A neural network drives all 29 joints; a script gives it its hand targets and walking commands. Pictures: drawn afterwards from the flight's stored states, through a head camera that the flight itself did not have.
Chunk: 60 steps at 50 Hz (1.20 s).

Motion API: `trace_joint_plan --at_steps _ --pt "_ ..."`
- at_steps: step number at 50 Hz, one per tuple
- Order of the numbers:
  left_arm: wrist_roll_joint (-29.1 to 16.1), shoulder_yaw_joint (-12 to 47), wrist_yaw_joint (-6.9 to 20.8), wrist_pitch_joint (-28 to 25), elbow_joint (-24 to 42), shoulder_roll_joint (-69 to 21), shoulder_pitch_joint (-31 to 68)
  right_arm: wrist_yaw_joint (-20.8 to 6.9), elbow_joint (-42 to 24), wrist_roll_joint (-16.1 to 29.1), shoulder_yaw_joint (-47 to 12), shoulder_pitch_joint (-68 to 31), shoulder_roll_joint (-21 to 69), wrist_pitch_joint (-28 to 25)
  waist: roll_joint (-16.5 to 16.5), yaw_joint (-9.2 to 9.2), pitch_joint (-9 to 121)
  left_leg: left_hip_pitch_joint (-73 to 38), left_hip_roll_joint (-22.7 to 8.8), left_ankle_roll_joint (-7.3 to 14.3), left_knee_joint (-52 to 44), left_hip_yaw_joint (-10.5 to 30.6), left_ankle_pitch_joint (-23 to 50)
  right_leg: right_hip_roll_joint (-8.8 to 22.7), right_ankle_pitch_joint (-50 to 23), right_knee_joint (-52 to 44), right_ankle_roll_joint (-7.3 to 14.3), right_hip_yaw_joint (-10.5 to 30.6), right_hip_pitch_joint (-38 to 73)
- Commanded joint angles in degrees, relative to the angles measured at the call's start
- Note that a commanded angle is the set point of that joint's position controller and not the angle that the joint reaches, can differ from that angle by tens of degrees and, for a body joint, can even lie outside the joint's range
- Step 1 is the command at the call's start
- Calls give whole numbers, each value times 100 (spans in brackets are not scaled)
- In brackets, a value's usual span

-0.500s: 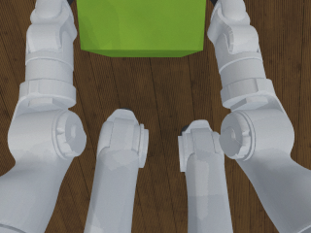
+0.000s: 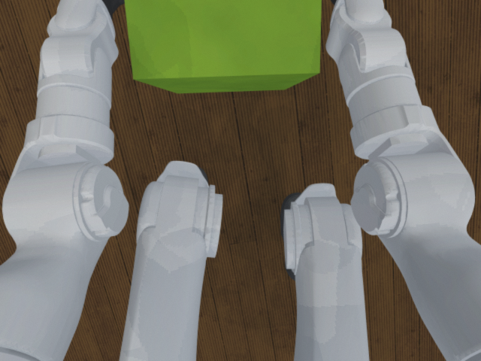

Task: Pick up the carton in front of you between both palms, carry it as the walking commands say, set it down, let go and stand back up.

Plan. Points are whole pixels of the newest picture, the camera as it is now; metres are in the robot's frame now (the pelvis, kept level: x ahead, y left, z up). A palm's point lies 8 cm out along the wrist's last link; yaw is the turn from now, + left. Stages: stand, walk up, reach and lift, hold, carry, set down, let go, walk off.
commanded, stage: set down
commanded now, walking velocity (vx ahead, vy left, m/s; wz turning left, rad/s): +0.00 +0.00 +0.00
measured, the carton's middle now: (226, 14) +0.53 +0.10 -0.25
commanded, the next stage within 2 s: let go in 1.94 s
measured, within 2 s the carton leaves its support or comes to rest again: rests again in 0.06 s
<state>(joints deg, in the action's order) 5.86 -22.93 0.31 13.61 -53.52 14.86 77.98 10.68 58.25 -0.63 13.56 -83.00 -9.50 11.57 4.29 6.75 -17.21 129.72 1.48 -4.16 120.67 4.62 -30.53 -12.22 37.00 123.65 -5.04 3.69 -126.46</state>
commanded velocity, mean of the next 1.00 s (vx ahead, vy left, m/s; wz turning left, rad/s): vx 0.00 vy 0.00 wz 0.00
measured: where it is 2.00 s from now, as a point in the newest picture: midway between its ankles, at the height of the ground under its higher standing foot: (242, 239)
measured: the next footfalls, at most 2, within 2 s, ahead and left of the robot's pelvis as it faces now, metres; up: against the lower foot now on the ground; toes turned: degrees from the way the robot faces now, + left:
none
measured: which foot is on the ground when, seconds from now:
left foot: down 0.00-1.00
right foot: down 0.00-1.00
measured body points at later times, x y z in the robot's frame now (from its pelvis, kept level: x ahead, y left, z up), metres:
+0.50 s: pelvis -0.01 +0.00 -0.01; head +0.36 +0.04 +0.24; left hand +0.51 +0.25 -0.19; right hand +0.57 -0.05 -0.19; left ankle +0.12 +0.14 -0.35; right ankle +0.09 -0.12 -0.35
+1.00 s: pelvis -0.01 +0.01 -0.02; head +0.37 +0.05 +0.22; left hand +0.52 +0.31 -0.18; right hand +0.58 -0.08 -0.19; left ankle +0.12 +0.14 -0.35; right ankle +0.09 -0.11 -0.35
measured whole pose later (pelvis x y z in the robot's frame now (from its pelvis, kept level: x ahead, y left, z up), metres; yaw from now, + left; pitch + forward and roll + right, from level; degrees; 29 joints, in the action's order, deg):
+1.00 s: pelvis -0.01 +0.01 -0.02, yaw +1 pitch +35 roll -1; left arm -11.1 -13.3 -1.0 2.8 -64.0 26.6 83.5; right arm 8.3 56.4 10.8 1.4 -84.5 -19.6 7.1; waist 1.6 5.5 -24.4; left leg 129.3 -0.5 -1.1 124.4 1.9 -30.1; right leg -6.8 37.7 127.6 -4.1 2.5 -125.1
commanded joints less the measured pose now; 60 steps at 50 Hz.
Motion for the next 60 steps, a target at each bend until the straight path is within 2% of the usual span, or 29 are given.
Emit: trace_joint_plan --at_steps 1,7,21,28,30,31,32,34,35,37,42,47,53,60 --pt "-535 1796 1454 -264 540 -4243 3519 -1431 -589 457 -1630 -3266 4801 -209 349 568 6030 -3180 275 337 -617 -889 2078 42 -1683 -1016 315 -737 2039" --pt "-437 1681 1441 -312 313 -4122 3332 -1500 -369 449 -1558 -3141 4640 -268 358 578 5590 -3090 264 371 -545 -820 2149 61 -1697 -942 323 -715 1781" --pt "160 933 1430 -229 -347 -3346 2701 -1603 203 -103 -888 -2607 3678 -175 306 366 4129 -2460 233 480 -565 -658 1219 126 -864 -965 378 -651 1271" --pt "306 632 1299 -322 -497 -2724 2452 -1496 178 -205 -741 -2442 2996 -214 282 371 4086 -2522 161 422 -512 -698 1139 194 -868 -923 314 -623 1621" --pt "348 326 1118 -431 -620 -2009 2190 -1330 145 -221 -615 -2278 2295 -264 243 405 4186 -2662 104 353 -495 -733 1196 263 -926 -909 252 -636 1817" --pt "379 56 947 -513 -723 -1258 1951 -1175 152 -241 -459 -2059 1576 -302 222 416 4224 -2760 54 311 -493 -751 1224 319 -951 -899 204 -641 1925" --pt "394 -209 700 -647 -848 -267 1664 -957 128 -257 -311 -1811 582 -361 206 423 4292 -2885 0 271 -492 -764 1259 385 -979 -882 147 -648 2042" --pt "147 -357 128 -995 -829 1406 1545 -497 53 -23 -311 -1607 -1068 -535 107 469 4705 -3206 -79 199 -487 -768 1502 492 -1202 -827 68 -612 2274" --pt "-69 -245 -43 -1114 -813 1657 1728 -385 0 182 -444 -1759 -1258 -581 61 500 5003 -3347 -97 207 -450 -733 1752 541 -1398 -791 58 -574 2379" --pt "-481 -53 -195 -1276 -815 1912 1994 -305 -31 585 -701 -1970 -1372 -645 34 529 5437 -3532 -140 234 -357 -676 2170 629 -1720 -714 60 -507 2441" --pt "-1372 670 -122 -1383 -747 1911 2166 -325 -448 1163 -1284 -2104 -1257 -720 125 454 6235 -3889 -203 287 -234 -598 2802 720 -2188 -552 113 -519 2728" --pt "-1782 950 -108 -1237 -588 2015 1905 -248 -817 1201 -1237 -1910 -1469 -602 93 340 7130 -4615 -193 266 -335 -641 2877 700 -1993 -614 135 -746 2987" --pt "-1591 873 -260 -873 338 2021 1752 -103 -1441 967 -836 -1692 -1476 -304 -260 266 8360 -5804 -9 263 -791 -813 2793 499 -1594 -1095 217 -1000 3116" --pt "-1125 644 -226 -612 222 1475 1306 -181 -774 537 -287 -1078 -1200 -112 -492 111 6887 -4849 28 200 -1585 -870 1933 517 -945 -1889 250 -946 2315"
